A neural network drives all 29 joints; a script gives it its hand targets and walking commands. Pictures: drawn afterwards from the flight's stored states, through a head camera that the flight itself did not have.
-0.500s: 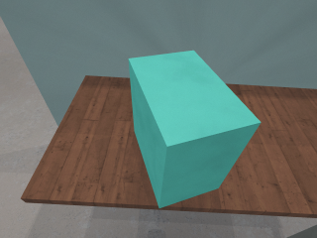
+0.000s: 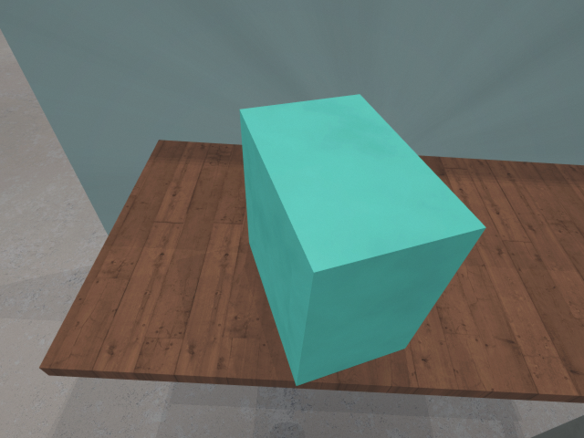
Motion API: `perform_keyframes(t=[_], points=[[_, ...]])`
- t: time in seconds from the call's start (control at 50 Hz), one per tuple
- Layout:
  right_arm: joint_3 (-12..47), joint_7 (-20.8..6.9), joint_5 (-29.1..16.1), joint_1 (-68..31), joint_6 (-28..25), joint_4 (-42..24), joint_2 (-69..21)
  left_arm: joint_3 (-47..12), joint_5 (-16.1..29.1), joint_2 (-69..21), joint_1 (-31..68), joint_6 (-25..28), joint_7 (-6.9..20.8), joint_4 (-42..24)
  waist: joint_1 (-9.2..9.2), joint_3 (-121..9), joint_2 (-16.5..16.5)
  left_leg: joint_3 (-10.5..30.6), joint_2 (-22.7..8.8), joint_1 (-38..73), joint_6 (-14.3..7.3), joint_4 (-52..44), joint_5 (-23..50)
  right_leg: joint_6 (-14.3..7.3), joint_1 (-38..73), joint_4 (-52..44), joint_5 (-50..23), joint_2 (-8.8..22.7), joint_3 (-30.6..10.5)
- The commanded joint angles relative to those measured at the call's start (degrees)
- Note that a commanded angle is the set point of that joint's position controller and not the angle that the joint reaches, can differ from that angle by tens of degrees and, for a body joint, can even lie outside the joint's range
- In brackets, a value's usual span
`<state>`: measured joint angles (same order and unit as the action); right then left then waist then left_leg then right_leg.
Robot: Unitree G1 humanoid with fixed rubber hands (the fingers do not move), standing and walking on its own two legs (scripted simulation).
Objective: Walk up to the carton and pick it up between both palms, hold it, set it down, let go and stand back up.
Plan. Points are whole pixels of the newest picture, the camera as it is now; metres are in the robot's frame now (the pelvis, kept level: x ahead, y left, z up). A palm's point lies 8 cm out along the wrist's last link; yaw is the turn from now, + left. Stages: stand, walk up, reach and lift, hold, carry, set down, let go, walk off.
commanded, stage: walk up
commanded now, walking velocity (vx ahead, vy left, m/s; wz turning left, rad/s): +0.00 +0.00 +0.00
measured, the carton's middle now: (328, 237) +0.41 -0.03 +0.07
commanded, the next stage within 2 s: none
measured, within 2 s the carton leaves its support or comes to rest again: neither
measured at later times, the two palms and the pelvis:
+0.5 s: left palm out of the picture +0.01 +0.35 -0.13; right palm out of the picture +0.05 -0.28 -0.13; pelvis -0.09 +0.03 -0.04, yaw +5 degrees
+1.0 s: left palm out of the picture -0.10 +0.33 -0.13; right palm out of the picture -0.01 -0.26 -0.08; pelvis -0.14 +0.04 -0.02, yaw +2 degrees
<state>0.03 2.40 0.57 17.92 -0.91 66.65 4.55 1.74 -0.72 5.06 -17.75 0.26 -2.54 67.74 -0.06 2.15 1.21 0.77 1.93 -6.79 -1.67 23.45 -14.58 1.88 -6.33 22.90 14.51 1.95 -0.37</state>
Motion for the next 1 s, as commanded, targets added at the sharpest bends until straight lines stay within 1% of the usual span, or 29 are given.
perform_keyframes(t=[0.0,0.1,0.12,0.14,0.2,0.24,0.28,0.3,0.32,0.34,0.36,0.4,0.46,0.5,0.52,0.54,0.56,0.58,0.6,0.64,0.74,0.78,0.84,0.86,0.88,0.9,0.92,0.94,0.98], points=[[-0.9,0.2,0.1,4.6,-0.5,-0.7,5.7,0.3,0.1,3.2,-5.8,0.2,-0.1,-0.1,-0.28,4.2,-0.9,5.2,-5.8,-3.0,-1.2,-5.0,10.6,-2.4,-2.0,-3.5,-9.6,3.1,-2.6],[-0.9,0.2,-0.1,4.6,-0.5,-0.7,5.2,0.3,0.0,3.2,-5.2,0.3,-0.2,0.0,0.21,5.0,-0.9,5.0,-5.8,-2.7,-1.0,-4.8,11.5,-2.3,-2.7,-3.5,-9.9,3.1,-2.4],[-5.7,1.0,0.8,-1.7,-0.3,-9.0,21.0,3.7,0.2,17.5,1.8,1.4,-2.3,-9.9,-0.06,9.4,-3.7,5.6,-7.6,-6.9,0.1,0.4,31.6,-3.0,-4.7,2.2,-24.0,4.9,-4.3],[-6.2,1.1,0.3,-1.7,-0.3,-9.5,21.4,4.2,0.2,18.7,1.5,1.7,-3.3,-11.0,0.02,3.6,-5.3,6.2,-9.0,-4.5,-1.3,3.3,39.7,-3.7,-2.8,7.0,-28.8,4.7,-3.0],[-6.8,1.1,0.7,-0.4,1.4,-14.8,19.0,4.1,-0.8,17.0,-1.3,0.7,-4.2,-15.0,0.72,-3.8,-4.7,6.7,-10.0,-4.3,-5.7,8.1,40.6,-5.2,-3.7,17.5,-25.1,3.2,-1.5],[-7.3,0.7,1.4,-1.6,3.2,-18.7,19.2,4.2,-1.4,17.0,-3.3,-0.6,-4.0,-17.8,0.37,-4.5,-4.3,9.0,-11.6,-8.2,-9.1,9.5,30.8,-6.6,-5.8,21.6,-16.8,2.6,-2.2],[-7.6,0.4,1.8,-4.8,4.9,-23.2,19.7,5.1,-2.0,18.9,-5.6,-1.6,-4.1,-20.7,-1.18,-4.1,-0.9,9.1,-8.6,-16.2,-9.5,18.4,18.0,-11.0,-5.4,20.5,-13.7,6.1,-8.6],[-7.5,0.2,2.3,-6.9,5.7,-25.5,18.7,5.7,-2.2,20.9,-7.6,-1.8,-4.0,-21.7,-3.16,-3.6,2.4,6.7,-3.2,-19.7,-6.8,29.1,9.1,-15.3,-6.2,15.0,-14.1,11.4,-16.0],[-7.0,0.2,2.9,-7.2,6.2,-27.2,16.4,5.9,-2.9,23.5,-6.6,-1.5,-3.9,-23.7,-3.92,-2.9,11.2,0.9,4.1,-20.8,-2.1,44.3,-11.8,-21.1,-9.4,2.3,-21.9,22.3,-26.4],[-7.1,0.4,4.3,-9.0,6.7,-29.4,15.8,6.0,-3.5,25.1,-3.9,-1.0,-4.0,-26.0,-3.92,-1.5,10.7,8.0,3.5,-24.8,-0.4,55.6,-22.4,-25.7,-11.1,-2.1,-25.4,27.3,-30.7],[-7.8,0.3,3.7,-7.8,6.8,-30.8,18.3,6.6,-3.3,27.4,1.0,-0.8,-4.2,-29.0,-2.14,-1.5,10.1,12.8,0.5,-25.9,0.7,59.6,-23.6,-26.5,-12.6,-1.1,-25.5,28.5,-29.3],[-8.6,-0.5,2.7,-2.1,5.9,-30.7,22.5,7.0,-3.0,27.7,9.7,-0.7,-4.0,-33.5,1.58,-0.3,10.5,11.3,-3.5,-21.6,3.3,55.1,-20.0,-20.8,-15.4,2.4,-18.6,21.8,-18.1],[-8.2,-2.5,2.0,-1.4,4.7,-30.3,23.9,6.5,-2.8,27.1,11.0,-1.2,-3.0,-36.0,0.41,-4.7,9.0,3.4,-6.0,-11.7,2.8,26.8,-17.4,-13.9,-11.5,8.9,-14.7,15.7,-8.6],[-8.2,-3.2,1.2,0.7,3.3,-29.4,23.4,5.8,-1.3,27.1,8.0,-2.0,-1.6,-35.7,1.11,-7.4,2.3,-1.3,-0.4,5.8,2.8,11.5,-5.7,-9.6,-19.6,22.1,-4.3,9.3,-3.4],[-7.9,-3.0,0.8,-0.1,2.7,-30.7,25.0,4.7,-0.6,24.6,5.6,-2.5,-0.8,-35.7,1.29,-5.0,-6.4,7.5,-2.7,6.4,0.5,5.0,-7.8,-6.4,-27.7,29.4,8.4,4.9,-0.8],[-8.0,-2.8,1.0,-2.8,2.0,-33.7,30.1,4.0,0.5,21.5,4.6,-2.6,-0.3,-38.0,-0.46,-4.5,-16.2,31.0,-18.3,0.5,-6.6,2.1,-0.7,-3.2,-34.0,38.7,24.6,-1.3,0.0],[-8.5,-2.2,1.2,-2.6,1.5,-35.8,32.8,5.7,0.0,26.0,10.2,-3.0,-0.7,-39.9,4.8,-5.0,-15.5,40.6,-26.3,-14.1,-15.1,-7.1,-7.2,-2.5,-24.3,46.4,26.0,-3.0,-8.9],[-9.1,-1.4,1.4,-5.3,1.1,-36.3,33.1,5.6,0.1,27.1,10.7,-2.8,-0.5,-40.0,2.5,-0.7,-7.2,37.4,-24.4,-16.2,-14.2,-7.1,-11.2,-2.6,-24.1,49.5,21.8,-2.6,-12.4],[-8.9,-0.7,1.4,-8.4,0.7,-37.0,32.6,6.1,0.6,27.0,7.0,-2.8,0.2,-37.8,-0.37,1.4,-4.7,29.4,-21.2,-12.6,-11.7,-4.4,-12.5,-2.6,-26.7,51.3,17.0,-3.5,-12.8],[-8.2,-0.1,0.9,-10.5,0.2,-37.9,32.4,6.6,0.5,27.2,2.4,-2.5,1.0,-35.7,-1.65,1.4,-10.0,23.6,-19.6,-9.7,-10.3,-2.4,-10.3,-2.1,-26.1,49.5,13.8,-1.7,-10.7],[-7.4,0.2,1.7,-4.9,-1.2,-39.7,29.0,6.4,-0.5,27.6,1.5,-2.3,2.9,-35.2,0.52,1.2,-9.4,19.7,-17.3,-4.5,-9.2,-1.7,-10.4,-1.4,-22.6,35.0,13.9,-0.2,-5.3],[-7.5,0.0,2.1,-2.7,-1.3,-40.0,29.9,6.1,-0.3,26.3,0.2,-2.1,3.6,-35.2,1.47,0.5,-12.4,18.7,-16.5,-2.9,-8.5,-2.2,-14.7,-1.7,-19.3,26.4,16.4,0.1,-3.6],[-7.1,-0.8,1.6,-4.4,-0.4,-40.4,30.2,5.5,0.1,25.4,-3.1,-1.1,4.1,-32.9,0.36,1.2,-12.7,12.8,-13.4,-9.7,-6.1,-0.6,-16.4,-3.7,-6.0,6.6,11.3,-1.0,0.6],[-6.6,-1.0,1.2,-4.9,0.0,-39.7,29.4,5.5,-0.2,25.9,-4.7,-0.5,3.8,-31.8,-0.86,1.6,-10.9,10.8,-12.8,-13.5,-3.7,2.4,-15.4,-4.1,-0.1,-0.9,2.7,-0.6,-0.8],[-6.2,-1.4,0.6,-5.0,0.1,-39.3,27.9,5.4,-0.8,27.1,-5.0,0.4,3.6,-30.9,-1.36,1.9,-6.9,8.5,-10.9,-17.9,-1.3,7.2,-13.8,-4.8,3.5,-1.5,2.1,2.3,-8.2],[-5.7,-1.9,-1.1,-5.1,0.2,-39.1,25.8,5.5,-0.8,30.3,-2.0,1.2,3.6,-32.2,-0.52,2.9,2.2,4.2,-5.6,-18.9,2.2,12.0,-12.3,-8.3,-3.2,-6.0,15.7,10.0,-22.9],[-6.2,-1.6,-1.6,-5.5,0.2,-38.2,26.8,5.4,-0.2,31.1,3.8,1.6,3.6,-33.6,0.61,6.1,4.2,2.3,-4.1,-5.9,1.5,19.1,-11.1,-12.1,-21.3,-8.3,22.7,14.1,-26.7],[-5.8,-1.8,-1.6,-4.6,0.2,-36.9,26.7,4.5,0.0,28.2,7.2,1.9,3.8,-34.0,2.64,7.4,2.0,2.6,-3.9,-0.7,0.6,16.3,-8.8,-10.6,-25.3,-8.2,24.1,12.1,-22.2],[-5.3,-1.8,-1.2,-3.6,-0.8,-34.9,26.8,3.6,0.5,28.0,6.4,2.4,4.0,-32.8,3.06,4.4,2.1,5.0,-6.2,1.8,-0.4,6.2,0.2,-5.8,-19.7,-3.1,8.6,7.1,-12.8]])
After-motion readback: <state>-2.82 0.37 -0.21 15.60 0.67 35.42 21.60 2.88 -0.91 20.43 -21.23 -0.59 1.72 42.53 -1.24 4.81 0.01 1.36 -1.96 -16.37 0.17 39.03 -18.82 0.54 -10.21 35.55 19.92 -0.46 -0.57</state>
